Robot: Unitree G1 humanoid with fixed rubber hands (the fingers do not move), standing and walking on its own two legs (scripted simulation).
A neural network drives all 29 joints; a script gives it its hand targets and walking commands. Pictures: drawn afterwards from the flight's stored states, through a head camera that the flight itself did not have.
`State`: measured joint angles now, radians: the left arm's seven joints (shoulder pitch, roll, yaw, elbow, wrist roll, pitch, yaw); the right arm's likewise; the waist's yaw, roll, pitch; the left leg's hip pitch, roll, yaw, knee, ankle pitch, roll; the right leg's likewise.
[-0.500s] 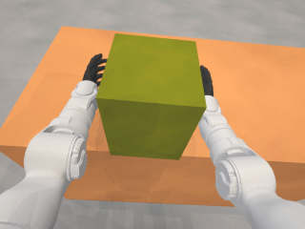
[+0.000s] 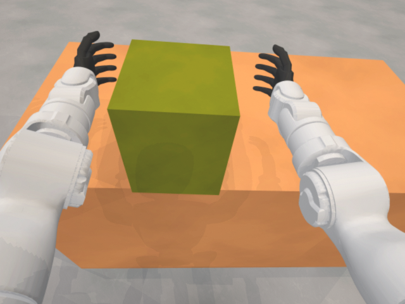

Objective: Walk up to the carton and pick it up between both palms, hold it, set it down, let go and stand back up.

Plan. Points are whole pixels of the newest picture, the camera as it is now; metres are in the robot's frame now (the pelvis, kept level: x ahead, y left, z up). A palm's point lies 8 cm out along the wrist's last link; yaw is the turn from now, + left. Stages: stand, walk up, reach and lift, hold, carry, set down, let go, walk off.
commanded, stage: set down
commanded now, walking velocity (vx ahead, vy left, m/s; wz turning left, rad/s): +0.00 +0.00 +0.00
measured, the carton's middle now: (178, 122) +0.47 -0.02 +0.09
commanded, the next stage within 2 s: none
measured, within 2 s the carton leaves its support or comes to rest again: neither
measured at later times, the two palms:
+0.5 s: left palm (57, 35) +0.52 +0.16 +0.26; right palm (281, 52) +0.45 -0.20 +0.26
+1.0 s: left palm (54, 85) +0.47 +0.18 +0.21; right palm (275, 96) +0.41 -0.19 +0.20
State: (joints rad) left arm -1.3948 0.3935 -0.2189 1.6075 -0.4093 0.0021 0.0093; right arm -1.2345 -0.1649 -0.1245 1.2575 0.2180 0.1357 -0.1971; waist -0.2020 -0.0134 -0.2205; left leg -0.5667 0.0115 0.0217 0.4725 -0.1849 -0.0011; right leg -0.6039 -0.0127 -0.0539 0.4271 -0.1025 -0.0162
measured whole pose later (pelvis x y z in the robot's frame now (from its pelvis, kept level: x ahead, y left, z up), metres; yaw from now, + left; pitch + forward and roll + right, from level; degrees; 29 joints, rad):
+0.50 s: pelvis +0.02 -0.01 +0.01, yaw +1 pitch +9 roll -1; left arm -1.44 0.51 -0.13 1.48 -0.31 0.23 -0.05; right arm -1.29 -0.15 -0.10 1.14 0.31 0.31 -0.29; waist -0.22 -0.03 -0.15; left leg -0.35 0.03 -0.01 0.38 -0.19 -0.02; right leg -0.36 0.01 -0.08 0.30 -0.10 -0.02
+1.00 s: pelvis +0.00 +0.00 +0.01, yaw +0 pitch +3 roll -1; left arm -1.10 0.45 -0.01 1.06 -0.25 0.35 -0.03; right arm -0.97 -0.12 -0.12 0.82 0.27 0.35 -0.28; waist -0.14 -0.05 -0.05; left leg -0.27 0.02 0.01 0.41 -0.19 0.00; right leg -0.28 0.01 -0.05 0.31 -0.08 -0.01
